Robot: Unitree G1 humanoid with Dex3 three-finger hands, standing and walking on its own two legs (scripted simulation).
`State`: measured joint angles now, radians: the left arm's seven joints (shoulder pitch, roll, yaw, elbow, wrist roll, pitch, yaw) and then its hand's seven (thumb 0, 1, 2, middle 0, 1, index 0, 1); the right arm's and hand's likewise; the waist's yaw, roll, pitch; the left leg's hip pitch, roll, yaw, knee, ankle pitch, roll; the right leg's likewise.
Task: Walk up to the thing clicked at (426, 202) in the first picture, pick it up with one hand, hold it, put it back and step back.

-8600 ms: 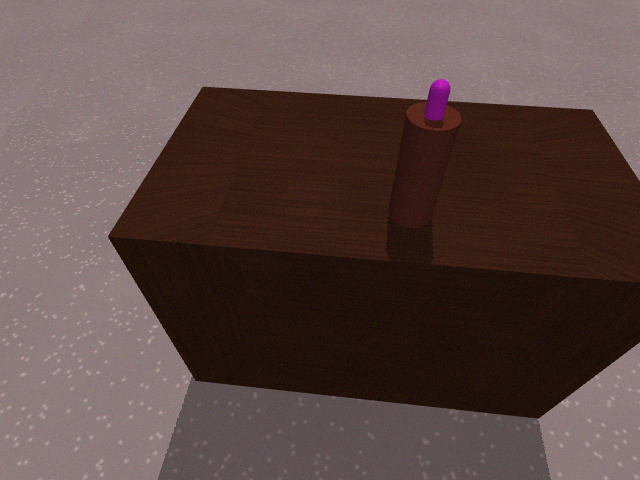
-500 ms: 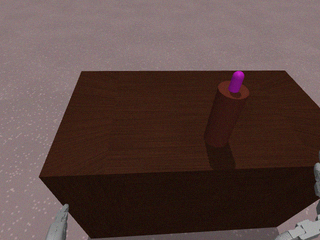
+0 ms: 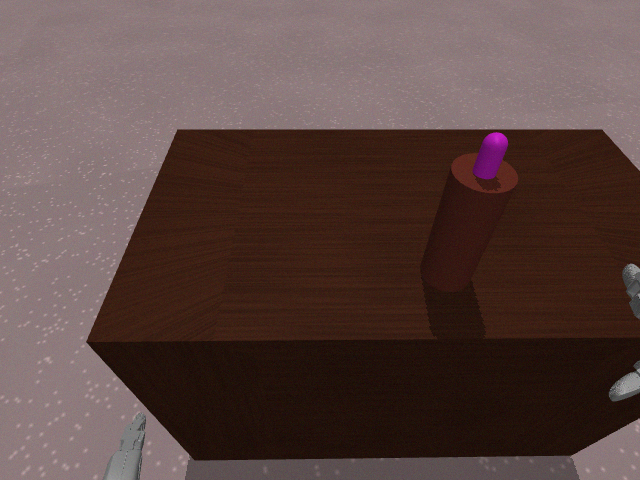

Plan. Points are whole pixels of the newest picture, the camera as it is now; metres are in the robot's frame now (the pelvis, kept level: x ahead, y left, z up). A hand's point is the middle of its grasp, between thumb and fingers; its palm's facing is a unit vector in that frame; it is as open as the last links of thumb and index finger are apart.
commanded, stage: go down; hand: right
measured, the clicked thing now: (467, 215) +0.50 -0.18 +0.07
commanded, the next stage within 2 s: none
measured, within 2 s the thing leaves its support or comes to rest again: neither
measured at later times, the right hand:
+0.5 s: hand out of the picture +0.34 -0.34 +0.11, palm faces +0.14 +0.99 +0.00, open 17.6 cm
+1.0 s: hand out of the picture +0.38 -0.37 +0.11, palm faces +0.16 +0.99 +0.00, open 17.6 cm
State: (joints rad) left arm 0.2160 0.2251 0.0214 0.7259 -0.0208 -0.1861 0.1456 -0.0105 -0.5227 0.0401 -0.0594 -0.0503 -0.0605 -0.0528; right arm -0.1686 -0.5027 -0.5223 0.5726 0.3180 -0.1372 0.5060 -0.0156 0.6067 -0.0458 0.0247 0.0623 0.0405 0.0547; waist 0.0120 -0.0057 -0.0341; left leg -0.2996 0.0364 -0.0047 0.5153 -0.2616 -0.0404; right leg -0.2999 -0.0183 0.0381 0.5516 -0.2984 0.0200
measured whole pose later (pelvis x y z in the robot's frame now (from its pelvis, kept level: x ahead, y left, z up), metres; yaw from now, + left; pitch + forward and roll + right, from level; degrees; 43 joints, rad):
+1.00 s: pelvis +0.01 +0.00 -0.02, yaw +0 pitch +11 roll +2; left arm 0.25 0.25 -0.05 0.58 0.00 -0.22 0.18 -0.01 -0.54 0.07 -0.06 -0.06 -0.06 -0.07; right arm -0.54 -0.78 -0.61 1.00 0.24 -0.16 0.58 -0.02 0.56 -0.05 0.04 0.06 0.05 0.05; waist 0.07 0.01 -0.10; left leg -0.52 0.02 0.01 0.67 -0.33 -0.04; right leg -0.55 -0.04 0.06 0.76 -0.39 0.02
